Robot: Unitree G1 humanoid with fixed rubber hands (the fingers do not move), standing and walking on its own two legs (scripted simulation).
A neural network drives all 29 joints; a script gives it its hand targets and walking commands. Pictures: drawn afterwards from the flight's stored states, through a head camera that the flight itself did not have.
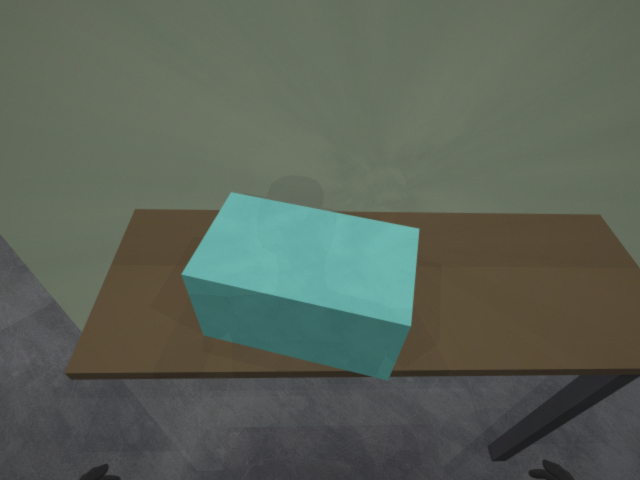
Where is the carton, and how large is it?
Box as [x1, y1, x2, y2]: [181, 192, 418, 380]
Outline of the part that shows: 231,192 181,274 203,334 387,380 410,327 418,228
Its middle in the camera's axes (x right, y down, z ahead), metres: -0.02 +0.06 +0.57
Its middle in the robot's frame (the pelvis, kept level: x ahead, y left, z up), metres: +0.40 +0.04 +0.01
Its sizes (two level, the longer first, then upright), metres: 0.283 0.161 0.153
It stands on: a table, 0.70 m high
